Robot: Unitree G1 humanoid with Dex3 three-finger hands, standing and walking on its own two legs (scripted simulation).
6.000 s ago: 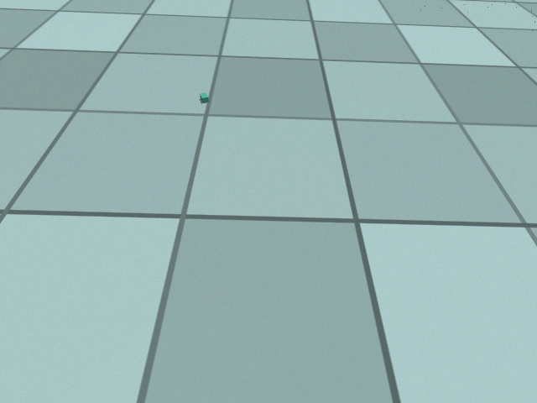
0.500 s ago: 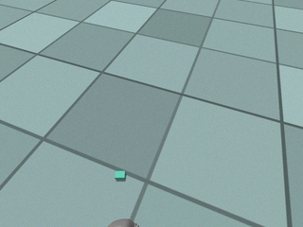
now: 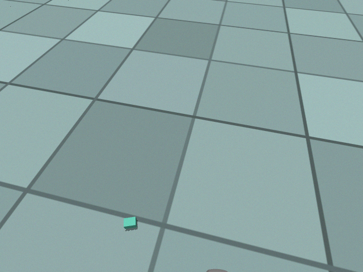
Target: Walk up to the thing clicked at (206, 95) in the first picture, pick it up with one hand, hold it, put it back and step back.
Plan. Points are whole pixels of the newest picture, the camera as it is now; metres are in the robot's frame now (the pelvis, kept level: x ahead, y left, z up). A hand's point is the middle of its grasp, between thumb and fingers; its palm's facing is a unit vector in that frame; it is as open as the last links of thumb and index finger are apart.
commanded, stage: walk up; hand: left
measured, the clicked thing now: (130, 222) +0.46 +0.26 -0.74
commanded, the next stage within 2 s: none
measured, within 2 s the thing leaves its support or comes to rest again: neither
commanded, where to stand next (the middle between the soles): +0.10 -0.03 m, yaw +6 degrees
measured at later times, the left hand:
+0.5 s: hand out of the picture +0.13 +0.25 -0.14, palm faces +0.05 -0.95 -0.31, open 7.3 cm
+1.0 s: hand out of the picture +0.09 +0.27 -0.14, palm faces +0.11 -0.93 -0.34, open 7.3 cm
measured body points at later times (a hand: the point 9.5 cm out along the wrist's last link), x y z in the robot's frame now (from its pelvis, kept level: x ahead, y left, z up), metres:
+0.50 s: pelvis +0.02 +0.00 +0.01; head +0.04 +0.01 +0.46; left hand +0.13 +0.30 -0.12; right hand +0.10 -0.30 -0.11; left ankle -0.01 +0.15 -0.73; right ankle +0.04 -0.12 -0.73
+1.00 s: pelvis +0.02 +0.00 +0.02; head +0.04 +0.00 +0.46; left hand +0.08 +0.32 -0.11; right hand +0.14 -0.29 -0.12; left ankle -0.01 +0.15 -0.73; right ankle +0.04 -0.12 -0.73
